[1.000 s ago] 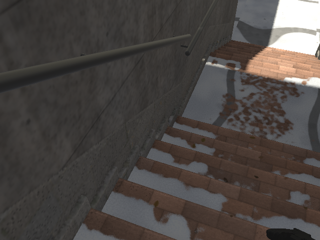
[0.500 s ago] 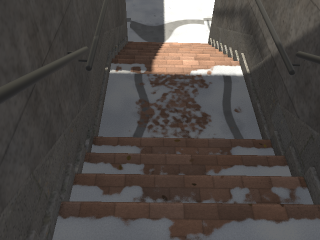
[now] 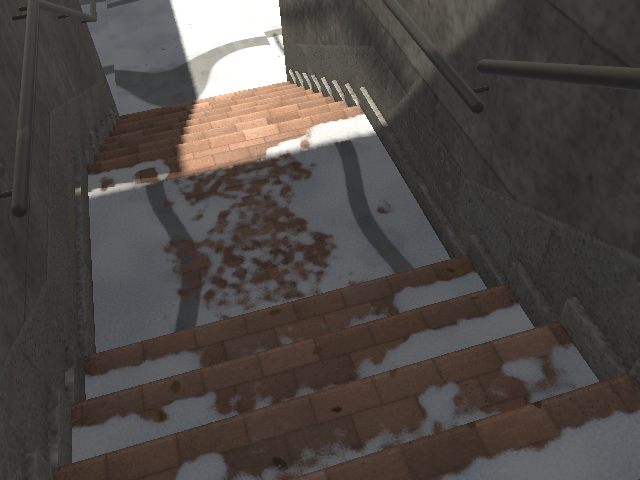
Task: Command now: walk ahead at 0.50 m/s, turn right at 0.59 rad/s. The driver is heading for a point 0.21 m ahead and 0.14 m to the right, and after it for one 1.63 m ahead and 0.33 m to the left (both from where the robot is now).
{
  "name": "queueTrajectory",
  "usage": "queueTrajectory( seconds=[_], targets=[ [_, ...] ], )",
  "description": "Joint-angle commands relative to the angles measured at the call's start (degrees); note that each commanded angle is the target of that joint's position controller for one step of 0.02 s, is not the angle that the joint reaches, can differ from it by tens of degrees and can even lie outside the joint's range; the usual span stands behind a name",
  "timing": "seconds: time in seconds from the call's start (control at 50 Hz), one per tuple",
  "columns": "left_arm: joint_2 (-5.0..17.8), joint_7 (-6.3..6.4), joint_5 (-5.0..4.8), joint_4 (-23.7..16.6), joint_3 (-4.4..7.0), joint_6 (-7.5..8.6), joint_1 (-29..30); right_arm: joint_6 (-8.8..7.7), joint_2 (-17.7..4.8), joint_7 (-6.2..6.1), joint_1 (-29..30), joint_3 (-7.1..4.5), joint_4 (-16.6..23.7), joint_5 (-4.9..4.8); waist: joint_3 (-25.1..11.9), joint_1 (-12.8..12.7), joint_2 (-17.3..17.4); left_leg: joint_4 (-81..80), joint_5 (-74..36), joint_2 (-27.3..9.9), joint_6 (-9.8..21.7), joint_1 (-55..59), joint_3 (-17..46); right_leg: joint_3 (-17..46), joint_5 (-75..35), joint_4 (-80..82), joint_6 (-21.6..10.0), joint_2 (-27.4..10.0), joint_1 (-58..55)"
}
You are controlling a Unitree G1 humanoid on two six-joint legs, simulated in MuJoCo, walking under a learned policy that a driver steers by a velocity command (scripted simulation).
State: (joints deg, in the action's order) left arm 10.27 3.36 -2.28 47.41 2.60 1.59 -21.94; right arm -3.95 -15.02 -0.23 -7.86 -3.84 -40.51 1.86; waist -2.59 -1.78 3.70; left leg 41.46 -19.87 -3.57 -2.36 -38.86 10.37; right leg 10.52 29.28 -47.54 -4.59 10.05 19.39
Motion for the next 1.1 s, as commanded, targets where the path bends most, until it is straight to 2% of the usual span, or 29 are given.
queueTrajectory(
  seconds=[0.02,0.12,0.14,0.16,0.18,0.2,0.22,0.24,0.26,0.3,0.36,0.42,0.48,0.56,0.62,0.64,0.66,0.68,0.7,0.74,0.84,0.9,0.94,1.0,1.02,1.04,1.06,1.08,1.1],
  targets=[
    [7.3,0.98,1.07,-3.1,1.41,-0.5,0.7,-0.35,-0.5,0.67,5.6,-0.17,7.7,-0.58,2.6,-0.4,-11.3,-6.7,-3.4,5.0,-0.4,17.5,-4.3,12.9,-5.3,8.0,-9.5,-6.4,15.7],
    [4.4,2.47,0.19,-2.4,0.16,-2.01,-0.4,-1.43,-3.6,2.11,-11.8,-2.21,0.9,-1.9,3.0,4.6,-8.8,-28.8,-0.9,-3.1,4.7,26.6,-0.7,16.2,-11.1,-18.5,-6.0,-4.6,2.1],
    [2.6,0.93,0.65,-0.9,-0.37,-1.84,-0.5,-1.26,-3.9,2.23,-22.8,-2.82,-3.4,-1.24,0.6,9.1,-3.6,-21.8,-3.5,-4.6,4.7,43.4,-2.0,11.8,-3.5,-32.6,-3.8,-1.0,14.3],
    [-1.9,-1.17,0.62,0.3,-1.05,-0.9,-6.0,-0.59,-3.6,2.53,-33.0,-2.36,-6.6,0.14,-5.0,10.2,11.4,-2.9,-15.4,-8.9,5.7,62.6,-0.5,6.3,22.6,-58.6,-1.0,5.1,34.5],
    [-0.1,-2.52,-1.69,-0.9,-0.91,0.56,-12.9,0.0,-5.3,2.96,-33.2,-1.9,-6.9,-1.92,-7.4,6.0,22.8,0.9,-13.9,-14.1,6.9,65.9,9.2,7.5,21.6,-75.5,0.2,3.4,46.4],
    [3.2,-2.83,-2.43,-1.0,-0.34,1.46,-12.3,0.92,-6.7,3.19,-33.6,-2.19,-6.6,-3.26,-7.7,5.8,22.4,-3.2,-6.4,-17.6,10.0,63.4,13.6,5.0,17.5,-82.1,1.4,0.8,51.6],
    [5.9,-1.53,-4.01,-6.4,0.03,1.64,-4.2,1.35,-12.3,2.51,-30.7,-3.59,-7.9,-3.07,-5.3,5.2,21.2,-17.2,27.3,-24.0,16.6,56.3,26.9,-1.7,7.7,-80.7,2.8,-3.1,56.0],
    [8.2,-0.11,-3.21,-7.5,0.92,-0.51,7.9,2.03,-2.3,1.43,-23.1,-0.85,-6.7,-1.78,4.3,6.0,1.2,-25.4,47.4,-19.8,13.6,42.9,23.1,-4.0,-2.0,-77.6,2.0,-7.2,57.0],
    [7.2,0.47,-3.52,-10.4,0.25,-1.71,12.5,1.4,-0.6,0.59,-16.0,0.84,-6.1,-0.14,10.3,3.4,-0.2,-26.5,52.3,-18.6,13.8,27.0,22.2,-0.2,-10.3,-70.0,1.0,-10.3,49.0],
    [4.9,0.62,-0.87,-9.3,0.14,-2.26,8.1,-0.11,1.5,0.46,-11.0,2.28,-8.4,-0.64,15.0,-0.3,1.5,-25.4,43.0,-12.0,10.4,13.2,10.9,0.7,-13.1,-59.1,1.1,-11.5,41.6],
    [5.0,-1.12,0.21,-10.6,1.12,-0.62,10.8,-1.89,1.4,-1.79,-15.4,2.33,-10.9,0.73,10.5,0.4,1.3,-23.2,16.2,-6.4,7.4,13.3,-3.4,-0.3,-36.4,-23.9,2.8,-11.8,31.4],
    [-0.8,-2.89,0.65,-13.7,-0.78,-0.76,17.6,-0.89,-2.4,-2.65,-21.4,1.73,-15.5,-1.89,4.1,2.6,2.8,-23.3,-2.2,-8.4,8.8,24.9,-2.4,-6.3,-35.2,-7.6,4.0,-12.6,22.7],
    [1.5,-4.39,1.1,-14.4,-0.22,-1.07,19.4,-0.13,-2.0,-1.77,-23.4,1.74,-15.8,-2.33,4.9,3.5,-2.1,-19.6,2.3,-9.4,11.9,33.8,0.1,-6.1,-35.7,-5.1,2.9,-14.5,26.7],
    [1.4,-5.95,0.99,-15.6,-0.63,0.57,24.4,1.28,-1.3,-0.74,-25.9,2.05,-14.5,-2.3,6.7,4.9,2.1,-14.7,2.1,-9.1,15.2,37.0,3.3,-9.6,-23.5,0.5,1.9,-11.5,22.5],
    [5.8,-6.16,1.09,-9.8,1.36,3.0,6.6,1.56,-3.1,-0.64,-21.7,1.38,-11.4,-1.72,-0.6,-5.1,-1.3,7.5,-12.8,-2.6,12.1,19.9,-0.8,-12.0,-34.9,9.0,-2.5,-7.9,-13.6],
    [10.7,-6.36,1.39,-6.1,3.24,2.53,-4.3,0.64,1.2,-0.36,-27.1,2.2,-11.8,-2.07,-10.1,-5.7,-8.1,24.6,10.9,2.7,7.6,4.1,-1.9,3.2,-36.0,11.3,-8.8,-19.0,-32.5],
    [9.7,-6.31,-0.21,-5.5,2.84,1.77,-5.5,-0.27,3.0,-0.12,-28.8,2.66,-11.3,-2.9,-15.1,-4.4,-18.4,38.6,51.1,6.4,5.6,-2.0,-1.2,14.5,-39.2,16.2,-13.3,-29.1,-34.5],
    [8.9,-6.32,-0.9,-3.6,2.87,1.85,-6.9,-0.31,0.9,-0.62,-23.6,1.56,-8.2,-5.08,-10.5,-4.8,-19.2,39.7,51.3,5.8,5.4,-10.1,0.8,19.4,-27.6,21.7,-13.8,-31.6,-30.2],
    [7.7,-6.62,0.28,-2.7,2.48,2.37,-5.1,0.86,-0.8,-1.67,-17.9,0.67,-6.1,-5.95,-4.5,-4.2,-12.1,41.1,48.5,3.6,5.7,-13.8,-0.6,18.5,-20.0,22.9,-12.7,-32.5,-23.9],
    [6.2,-6.68,1.9,-2.6,1.76,3.38,3.0,3.66,-1.5,-2.44,-14.6,-0.77,-3.9,-4.09,4.2,1.1,-2.9,32.8,42.6,0.0,5.6,-7.6,0.1,12.1,-10.9,24.9,-9.6,-31.3,-4.2],
    [5.4,-3.58,2.68,-1.3,1.65,4.3,11.5,3.83,-0.6,0.94,-11.5,-1.78,-1.4,-1.63,5.8,5.1,-9.1,7.9,4.4,1.2,6.4,4.7,-3.7,-9.5,-8.6,18.1,-1.9,-22.4,13.1],
    [9.0,-0.98,1.93,1.8,2.25,3.15,6.4,3.31,1.7,3.44,-4.5,-0.69,1.0,-3.41,3.0,2.3,-10.7,-3.6,-7.2,4.7,4.6,18.8,-9.9,-15.7,-5.6,11.8,-0.2,-20.4,15.0],
    [9.3,-1.8,2.42,1.1,2.09,3.49,8.5,4.47,-1.2,3.33,-12.7,-1.79,-2.4,-3.07,0.1,5.4,-12.8,6.7,-11.0,4.2,6.0,25.3,-9.7,-14.7,-4.6,3.3,0.5,-22.9,15.4],
    [7.1,-2.64,0.12,3.3,1.73,2.88,4.8,5.96,-1.1,1.3,-12.5,-1.85,-2.6,-2.78,4.6,5.1,-5.4,-10.0,2.4,5.0,7.5,25.3,-15.9,-16.5,-13.7,-13.9,4.0,-22.9,7.8],
    [8.3,-2.41,0.35,4.6,2.07,2.61,5.7,5.56,-2.5,1.55,-22.4,-2.86,-5.7,-2.07,1.8,10.9,-5.4,-16.9,2.6,4.3,10.4,33.8,-16.0,-18.0,-25.8,-31.2,4.3,-21.8,5.5],
    [9.2,-1.52,1.64,3.7,2.81,3.08,8.7,4.57,-5.9,1.99,-32.4,-3.77,-8.6,-1.42,1.7,17.7,4.2,-20.4,-5.2,0.2,16.5,47.4,-8.0,-19.6,-5.7,-63.8,5.8,-15.4,19.1],
    [4.1,-2.13,3.1,-1.4,1.37,5.08,0.1,2.53,-10.7,2.48,-27.0,-2.84,-7.1,-1.77,0.6,6.1,23.0,-2.8,-25.9,-3.8,17.1,56.2,2.1,-11.4,11.1,-70.3,4.0,-13.4,41.5],
    [7.8,-2.52,2.76,-2.8,1.41,6.13,0.2,2.38,-9.4,2.68,-24.5,-2.49,-4.2,-3.11,-4.5,6.4,19.0,-2.7,-28.8,-6.6,19.3,56.9,7.0,-7.4,8.2,-68.1,3.3,-14.3,45.5],
    [10.0,-2.34,1.76,-3.8,1.8,6.03,2.7,2.77,-7.6,2.74,-23.3,-1.86,-3.3,-2.76,-5.1,5.5,6.5,-5.1,-20.0,-8.5,19.9,52.1,11.2,-7.1,4.0,-67.6,3.4,-14.2,47.5]
  ],
)
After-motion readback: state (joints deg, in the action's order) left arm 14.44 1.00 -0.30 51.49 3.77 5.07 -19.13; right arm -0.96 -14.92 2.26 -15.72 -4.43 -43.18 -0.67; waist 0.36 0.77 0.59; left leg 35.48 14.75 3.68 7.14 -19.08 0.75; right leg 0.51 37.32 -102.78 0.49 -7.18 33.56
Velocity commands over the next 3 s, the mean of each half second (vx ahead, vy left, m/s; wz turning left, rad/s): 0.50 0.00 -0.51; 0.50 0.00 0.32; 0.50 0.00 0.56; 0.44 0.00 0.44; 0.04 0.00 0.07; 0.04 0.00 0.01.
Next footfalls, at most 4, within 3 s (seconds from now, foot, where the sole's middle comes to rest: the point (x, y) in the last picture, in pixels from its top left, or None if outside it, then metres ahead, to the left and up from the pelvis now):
0.14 left None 0.19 0.16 -0.89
0.60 right None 0.37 -0.14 -0.89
1.02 left None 0.54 0.10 -1.04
1.50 right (377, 410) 0.90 -0.05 -1.19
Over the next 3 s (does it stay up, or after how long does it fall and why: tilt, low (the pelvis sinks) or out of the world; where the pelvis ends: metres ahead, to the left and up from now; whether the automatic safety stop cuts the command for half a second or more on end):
stays up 1.05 0.13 -0.57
